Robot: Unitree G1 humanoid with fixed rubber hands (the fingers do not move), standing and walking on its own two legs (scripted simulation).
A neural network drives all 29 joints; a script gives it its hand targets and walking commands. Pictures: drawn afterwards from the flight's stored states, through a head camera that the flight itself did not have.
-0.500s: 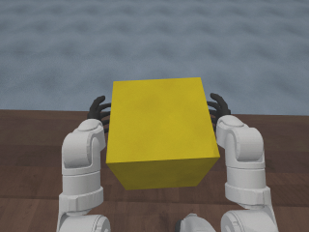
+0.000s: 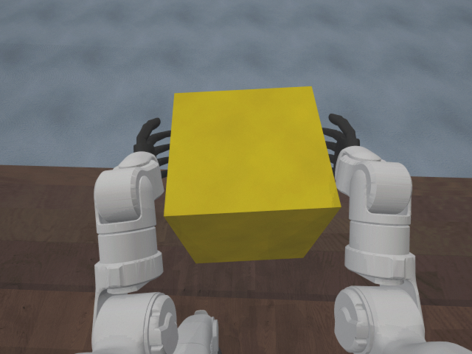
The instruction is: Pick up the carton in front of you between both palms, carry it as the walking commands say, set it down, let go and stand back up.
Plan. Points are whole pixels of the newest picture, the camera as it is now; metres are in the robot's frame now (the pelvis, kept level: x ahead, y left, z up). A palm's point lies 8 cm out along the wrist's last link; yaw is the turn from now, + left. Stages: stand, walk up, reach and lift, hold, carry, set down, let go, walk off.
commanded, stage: carry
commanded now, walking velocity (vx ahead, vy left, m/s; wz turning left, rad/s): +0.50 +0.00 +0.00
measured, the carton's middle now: (246, 185) +0.37 +0.00 +0.05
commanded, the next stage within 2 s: none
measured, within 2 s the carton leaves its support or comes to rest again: neither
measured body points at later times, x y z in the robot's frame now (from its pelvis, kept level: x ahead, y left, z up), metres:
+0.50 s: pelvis +0.32 +0.10 -0.16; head +0.43 +0.10 +0.27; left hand +0.71 +0.22 -0.12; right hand +0.68 -0.09 -0.12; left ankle +0.25 +0.10 -0.86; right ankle +0.22 -0.04 -0.74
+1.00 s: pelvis +0.68 +0.12 -0.40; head +0.67 +0.12 +0.05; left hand +1.01 +0.33 -0.30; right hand +1.05 +0.02 -0.31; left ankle +0.82 +0.24 -1.08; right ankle +0.55 +0.09 -1.02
